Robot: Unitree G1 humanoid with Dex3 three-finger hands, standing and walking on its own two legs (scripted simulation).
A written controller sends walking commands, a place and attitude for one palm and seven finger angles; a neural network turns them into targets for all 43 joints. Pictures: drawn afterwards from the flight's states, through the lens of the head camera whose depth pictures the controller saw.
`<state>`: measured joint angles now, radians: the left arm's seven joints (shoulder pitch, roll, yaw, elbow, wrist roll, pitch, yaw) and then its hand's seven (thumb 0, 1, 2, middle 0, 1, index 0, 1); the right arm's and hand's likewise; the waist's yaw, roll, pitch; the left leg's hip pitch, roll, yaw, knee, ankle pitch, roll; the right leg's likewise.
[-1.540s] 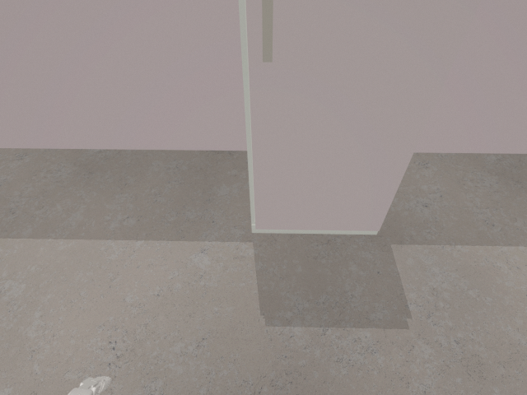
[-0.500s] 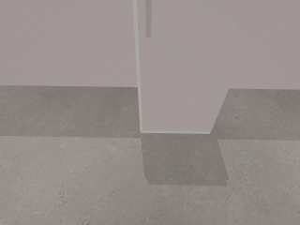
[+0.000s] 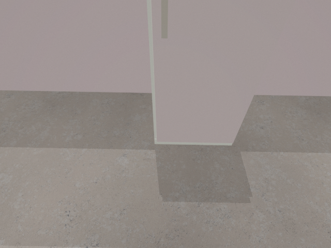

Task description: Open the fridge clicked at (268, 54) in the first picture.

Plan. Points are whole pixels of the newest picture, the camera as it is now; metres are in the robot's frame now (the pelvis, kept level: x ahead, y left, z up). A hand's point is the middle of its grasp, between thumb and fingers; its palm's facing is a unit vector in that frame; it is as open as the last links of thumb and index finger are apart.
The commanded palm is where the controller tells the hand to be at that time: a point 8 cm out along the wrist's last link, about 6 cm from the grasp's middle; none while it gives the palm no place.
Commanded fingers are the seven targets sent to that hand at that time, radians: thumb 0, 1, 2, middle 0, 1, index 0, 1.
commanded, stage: take the last steps up to it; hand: left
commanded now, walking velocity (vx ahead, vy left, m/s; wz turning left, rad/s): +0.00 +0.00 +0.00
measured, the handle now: out of the picture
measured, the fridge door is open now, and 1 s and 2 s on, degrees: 0 0 0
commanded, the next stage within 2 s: come to a stop and stand still in 1.10 s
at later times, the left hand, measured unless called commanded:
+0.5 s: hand out of the picture +0.02 +0.13 -0.18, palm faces +0.06 -0.98 -0.19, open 7.4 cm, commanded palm none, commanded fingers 0.00 0.90 0.90 -0.20 -0.30 -0.20 -0.30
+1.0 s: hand (124, 190) +0.33 +0.16 -0.18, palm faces +0.02 -0.99 -0.15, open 7.3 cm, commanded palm none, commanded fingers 0.00 0.90 0.90 -0.20 -0.30 -0.20 -0.30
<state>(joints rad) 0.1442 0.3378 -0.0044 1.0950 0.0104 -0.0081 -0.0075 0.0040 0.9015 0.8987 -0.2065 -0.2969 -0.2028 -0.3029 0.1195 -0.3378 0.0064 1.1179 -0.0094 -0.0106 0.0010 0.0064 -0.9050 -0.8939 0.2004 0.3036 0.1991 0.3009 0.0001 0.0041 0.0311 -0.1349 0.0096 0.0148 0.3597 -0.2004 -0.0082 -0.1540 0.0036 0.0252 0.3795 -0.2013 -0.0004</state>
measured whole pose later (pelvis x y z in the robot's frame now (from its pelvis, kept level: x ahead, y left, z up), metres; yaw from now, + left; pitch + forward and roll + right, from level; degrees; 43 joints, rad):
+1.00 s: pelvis +0.29 -0.01 +0.00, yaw -3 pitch -1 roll +0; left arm 0.27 0.18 0.07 1.04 0.04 -0.02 0.00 0.01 0.93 0.90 -0.20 -0.30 -0.20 -0.30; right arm 0.28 -0.15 -0.05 1.08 -0.02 -0.07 -0.03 -0.02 -0.95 -0.89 0.20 0.30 0.20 0.30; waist 0.01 -0.05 0.00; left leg -0.17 0.01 0.18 0.42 -0.25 0.06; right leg -0.56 -0.12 -0.03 1.06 -0.21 0.01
